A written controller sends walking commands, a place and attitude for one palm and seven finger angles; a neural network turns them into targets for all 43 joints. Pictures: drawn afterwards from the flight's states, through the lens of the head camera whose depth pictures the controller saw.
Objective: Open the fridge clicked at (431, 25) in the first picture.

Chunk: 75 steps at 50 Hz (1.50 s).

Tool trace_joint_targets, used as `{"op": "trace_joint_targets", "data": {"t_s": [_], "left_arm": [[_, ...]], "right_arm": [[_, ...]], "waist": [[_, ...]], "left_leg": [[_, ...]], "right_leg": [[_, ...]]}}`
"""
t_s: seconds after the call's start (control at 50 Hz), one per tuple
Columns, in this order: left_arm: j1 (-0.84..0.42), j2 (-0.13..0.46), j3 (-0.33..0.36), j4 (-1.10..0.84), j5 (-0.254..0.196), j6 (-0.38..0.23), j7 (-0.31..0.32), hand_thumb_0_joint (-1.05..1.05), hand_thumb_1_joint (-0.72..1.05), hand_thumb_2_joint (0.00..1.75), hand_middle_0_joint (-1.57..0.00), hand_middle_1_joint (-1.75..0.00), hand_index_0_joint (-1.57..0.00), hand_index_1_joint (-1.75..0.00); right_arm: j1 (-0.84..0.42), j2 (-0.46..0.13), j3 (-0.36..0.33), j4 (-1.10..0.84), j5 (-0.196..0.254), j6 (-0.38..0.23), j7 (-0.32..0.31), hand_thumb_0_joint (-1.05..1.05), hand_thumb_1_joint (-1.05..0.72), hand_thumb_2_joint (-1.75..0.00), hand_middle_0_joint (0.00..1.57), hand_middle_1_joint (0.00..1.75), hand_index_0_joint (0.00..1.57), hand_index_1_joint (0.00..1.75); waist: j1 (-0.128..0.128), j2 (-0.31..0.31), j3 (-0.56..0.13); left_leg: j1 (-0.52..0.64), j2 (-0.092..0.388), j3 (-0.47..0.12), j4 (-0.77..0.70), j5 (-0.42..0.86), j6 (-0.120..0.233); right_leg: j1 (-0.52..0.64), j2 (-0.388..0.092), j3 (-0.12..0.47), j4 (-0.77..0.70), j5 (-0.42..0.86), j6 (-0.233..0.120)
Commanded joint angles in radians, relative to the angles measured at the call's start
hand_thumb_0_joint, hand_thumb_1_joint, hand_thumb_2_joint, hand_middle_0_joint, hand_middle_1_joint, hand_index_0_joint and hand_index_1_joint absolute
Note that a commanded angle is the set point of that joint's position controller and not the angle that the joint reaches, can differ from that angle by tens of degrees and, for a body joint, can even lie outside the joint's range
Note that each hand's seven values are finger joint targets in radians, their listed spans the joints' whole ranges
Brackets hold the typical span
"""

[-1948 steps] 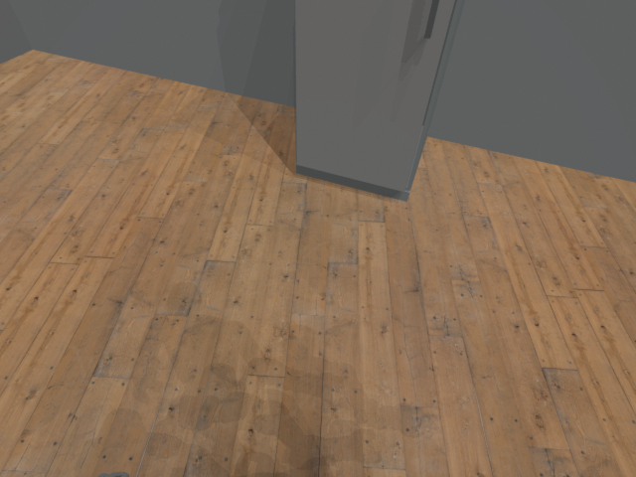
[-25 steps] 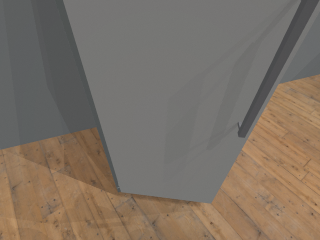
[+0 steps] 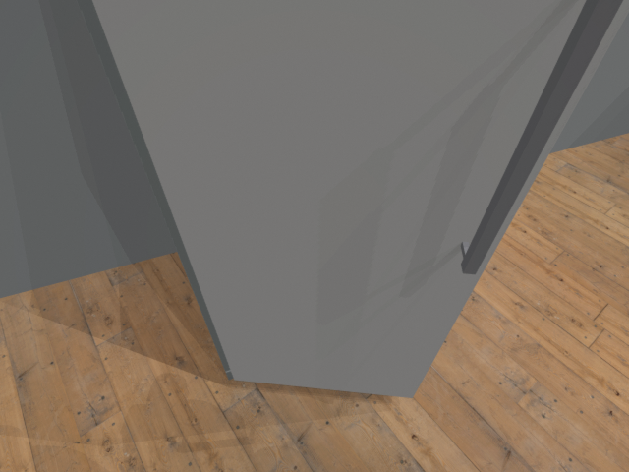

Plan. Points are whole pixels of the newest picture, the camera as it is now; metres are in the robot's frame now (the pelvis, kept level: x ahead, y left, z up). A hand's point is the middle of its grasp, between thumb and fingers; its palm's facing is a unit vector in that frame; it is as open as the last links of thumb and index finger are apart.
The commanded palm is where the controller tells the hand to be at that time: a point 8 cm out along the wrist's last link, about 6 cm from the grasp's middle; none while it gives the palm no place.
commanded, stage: look again from close up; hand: right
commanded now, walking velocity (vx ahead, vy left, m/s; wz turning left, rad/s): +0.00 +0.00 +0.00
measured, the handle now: (513, 163) +0.44 -0.22 +0.19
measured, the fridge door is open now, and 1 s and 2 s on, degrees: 27 27 27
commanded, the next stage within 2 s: raise the hand to about handle height in 1.32 s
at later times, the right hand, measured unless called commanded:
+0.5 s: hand out of the picture +0.01 -0.16 -0.17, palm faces +0.01 +0.99 -0.17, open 7.3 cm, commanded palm none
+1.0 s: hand out of the picture +0.00 -0.15 -0.17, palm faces +0.02 +0.99 -0.16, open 7.4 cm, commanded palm none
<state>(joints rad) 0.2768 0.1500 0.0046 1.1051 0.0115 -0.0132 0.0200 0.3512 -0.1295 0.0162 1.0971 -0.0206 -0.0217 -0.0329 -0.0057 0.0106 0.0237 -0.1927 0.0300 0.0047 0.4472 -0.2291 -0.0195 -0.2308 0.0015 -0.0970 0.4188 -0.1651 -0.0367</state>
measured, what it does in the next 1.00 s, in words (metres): stands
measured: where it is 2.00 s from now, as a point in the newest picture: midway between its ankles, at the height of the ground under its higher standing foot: outside the picture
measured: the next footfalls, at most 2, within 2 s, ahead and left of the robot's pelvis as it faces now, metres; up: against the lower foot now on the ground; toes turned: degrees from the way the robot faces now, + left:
none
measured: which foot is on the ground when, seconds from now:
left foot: down 0.00-1.00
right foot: down 0.00-1.00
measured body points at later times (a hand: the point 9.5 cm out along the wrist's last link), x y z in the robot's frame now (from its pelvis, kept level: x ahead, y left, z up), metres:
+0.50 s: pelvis +0.01 +0.00 +0.00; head +0.02 +0.00 +0.45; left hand +0.00 +0.21 -0.16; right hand +0.01 -0.21 -0.16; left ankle +0.01 +0.13 -0.74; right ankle +0.04 -0.09 -0.74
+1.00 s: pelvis +0.02 +0.01 +0.00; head +0.03 +0.01 +0.45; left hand +0.01 +0.22 -0.16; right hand +0.00 -0.20 -0.16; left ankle +0.01 +0.13 -0.74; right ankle +0.04 -0.10 -0.74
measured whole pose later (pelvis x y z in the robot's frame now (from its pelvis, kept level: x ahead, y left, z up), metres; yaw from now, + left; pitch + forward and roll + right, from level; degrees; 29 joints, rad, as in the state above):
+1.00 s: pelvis +0.02 +0.01 +0.00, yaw +0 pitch -1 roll +0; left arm 0.29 0.13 0.00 1.14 0.01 -0.01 0.02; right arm 0.33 -0.12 0.01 1.10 -0.02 -0.02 -0.03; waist 0.00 0.01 0.03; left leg -0.16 0.02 0.00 0.43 -0.25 -0.01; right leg -0.20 -0.01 -0.10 0.40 -0.18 -0.02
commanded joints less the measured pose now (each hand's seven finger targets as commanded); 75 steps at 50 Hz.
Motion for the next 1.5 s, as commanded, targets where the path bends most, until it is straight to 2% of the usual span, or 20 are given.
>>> {"op": "trace_joint_targets", "data": {"t_s": [0.0,0.44,0.64,0.72,0.9,0.92,0.96,1.26,1.28,1.38,1.4,1.42,1.44,1.46,1.48], "left_arm": [[0.058,0.088,0.016,-0.020,-0.004,-0.016,0.002,0.00,0.90,0.90,-0.20,-0.30,-0.20,-0.30],[0.076,0.071,0.013,0.006,-0.003,-0.017,0.004,0.00,0.90,0.90,-0.20,-0.30,-0.20,-0.30],[0.076,0.065,0.015,0.010,-0.003,-0.016,0.006,0.00,0.90,0.90,-0.20,-0.30,-0.20,-0.30],[0.078,0.064,0.014,0.012,-0.003,-0.018,0.007,0.00,0.90,0.90,-0.20,-0.30,-0.20,-0.30],[0.073,0.064,0.013,0.013,-0.003,-0.016,0.007,0.00,0.90,0.90,-0.20,-0.30,-0.20,-0.30],[0.077,0.060,0.014,0.016,-0.003,-0.016,0.007,0.00,0.90,0.90,-0.20,-0.30,-0.20,-0.30],[0.070,0.063,0.013,0.015,-0.002,-0.016,0.008,0.00,0.90,0.90,-0.20,-0.30,-0.20,-0.30],[0.075,0.061,0.010,0.024,-0.002,-0.020,0.009,0.00,0.90,0.90,-0.20,-0.30,-0.20,-0.30],[0.073,0.060,0.011,0.026,-0.002,-0.018,0.009,0.00,0.90,0.90,-0.20,-0.30,-0.20,-0.30],[0.078,0.059,0.010,0.026,-0.002,-0.017,0.009,0.00,0.90,0.90,-0.20,-0.30,-0.20,-0.30],[-0.040,0.111,0.011,-0.056,-0.009,-0.023,-0.002,0.00,0.90,0.90,-0.20,-0.30,-0.20,-0.30],[-0.075,0.299,0.056,-0.387,-0.009,-0.144,0.088,0.00,0.90,0.90,-0.20,-0.30,-0.20,-0.30],[-0.079,0.213,-0.008,-0.375,-0.012,-0.257,0.106,0.00,0.90,0.90,-0.20,-0.30,-0.20,-0.30],[-0.042,0.155,-0.018,-0.369,-0.037,-0.311,0.065,0.00,0.90,0.90,-0.20,-0.30,-0.20,-0.30],[-0.037,0.183,-0.019,-0.399,-0.060,-0.330,0.054,0.00,0.90,0.90,-0.20,-0.30,-0.20,-0.30]], "right_arm": [[0.057,-0.093,-0.018,-0.024,0.003,-0.009,-0.009,0.00,-0.90,-0.90,0.20,0.30,0.20,0.30],[0.042,-0.094,-0.023,-0.029,0.004,-0.010,-0.011,0.00,-0.90,-0.90,0.20,0.30,0.20,0.30],[0.049,-0.085,-0.023,-0.019,0.003,-0.009,-0.011,0.00,-0.90,-0.90,0.20,0.30,0.20,0.30],[0.054,-0.086,-0.023,-0.019,0.004,-0.011,-0.011,0.00,-0.90,-0.90,0.20,0.30,0.20,0.30],[0.057,-0.083,-0.022,-0.012,0.005,-0.011,-0.010,0.00,-0.90,-0.90,0.20,0.30,0.20,0.30],[0.058,-0.085,-0.023,-0.013,0.003,-0.011,-0.010,0.00,-0.90,-0.90,0.20,0.30,0.20,0.30],[0.060,-0.081,-0.022,-0.011,0.005,-0.011,-0.010,0.00,-0.90,-0.90,0.20,0.30,0.20,0.30],[0.059,-0.085,-0.022,-0.008,0.006,-0.013,-0.011,0.00,-0.90,-0.90,0.20,0.30,0.20,0.30],[0.057,-0.085,-0.022,-0.007,0.005,-0.013,-0.011,0.00,-0.90,-0.90,0.20,0.30,0.20,0.30],[0.055,-0.085,-0.023,-0.006,0.006,-0.012,-0.010,0.00,-0.90,-0.90,0.20,0.30,0.20,0.30],[0.095,-0.121,-0.019,0.021,-0.007,-0.024,-0.042,0.00,-0.90,-0.90,0.20,0.30,0.20,0.30],[-0.638,-0.501,-0.257,-1.523,0.204,-0.199,-0.035,0.00,-0.88,-0.89,0.20,0.32,0.20,0.32],[-0.359,-0.330,-0.110,-1.432,0.121,-0.177,-0.077,0.00,-0.85,-0.88,0.20,0.33,0.20,0.33],[0.034,-0.051,0.028,-1.071,0.115,-0.034,-0.092,0.00,-0.83,-0.87,0.21,0.34,0.21,0.34],[-0.026,0.034,0.129,-1.207,0.155,-0.013,-0.069,0.00,-0.81,-0.86,0.21,0.36,0.21,0.36]], "waist": [[0.010,-0.015,0.062],[0.006,-0.003,0.055],[0.008,-0.008,0.070],[0.006,-0.002,0.050],[0.006,-0.008,0.074],[0.006,0.008,0.067],[0.006,-0.006,0.063],[0.003,0.000,0.045],[0.003,0.006,0.063],[0.004,-0.003,0.068],[-0.031,0.005,0.087],[0.075,-0.273,-0.313],[-0.001,-0.332,-0.391],[-0.009,-0.129,-0.248],[0.020,-0.044,-0.142]], "left_leg": [[-0.076,0.066,-0.075,-0.105,0.000,0.045],[-0.052,0.068,-0.073,-0.109,0.041,0.046],[-0.066,0.066,-0.072,-0.116,0.026,0.046],[-0.052,0.065,-0.074,-0.114,0.044,0.047],[-0.068,0.066,-0.078,-0.123,0.021,0.047],[-0.059,0.064,-0.076,-0.122,0.034,0.047],[-0.065,0.065,-0.079,-0.121,0.034,0.048],[-0.041,0.069,-0.073,-0.120,0.067,0.047],[-0.052,0.068,-0.074,-0.123,0.053,0.047],[-0.055,0.065,-0.075,-0.125,0.038,0.047],[-0.064,0.116,-0.121,-0.126,0.277,0.037],[0.018,0.033,-0.063,-0.091,0.349,0.023],[0.081,0.014,-0.011,0.017,0.199,0.081],[-0.012,-0.011,0.053,0.047,0.092,0.066],[-0.061,-0.021,0.082,0.039,0.048,0.046]], "right_leg": [[0.028,-0.109,0.130,-0.115,-0.077,0.014],[0.053,-0.109,0.114,-0.105,-0.004,0.015],[0.058,-0.110,0.112,-0.111,-0.027,0.016],[0.073,-0.112,0.112,-0.105,0.001,0.014],[0.061,-0.108,0.109,-0.109,-0.024,0.018],[0.065,-0.109,0.109,-0.105,-0.005,0.017],[0.073,-0.109,0.109,-0.103,-0.003,0.017],[0.082,-0.110,0.109,-0.095,0.050,0.016],[0.076,-0.110,0.108,-0.097,0.034,0.018],[0.069,-0.110,0.109,-0.104,0.017,0.019],[-0.020,-0.118,0.086,0.115,0.058,0.043],[0.289,-0.003,0.101,0.036,0.127,0.043],[0.303,-0.034,0.067,-0.017,0.273,0.052],[0.187,-0.061,0.067,-0.031,0.266,0.032],[0.104,-0.053,0.091,-0.011,0.086,0.017]]}}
